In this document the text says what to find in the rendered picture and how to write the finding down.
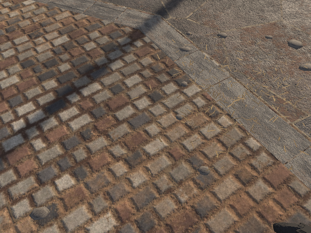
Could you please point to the robot right hand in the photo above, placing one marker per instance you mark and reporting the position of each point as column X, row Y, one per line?
column 289, row 227

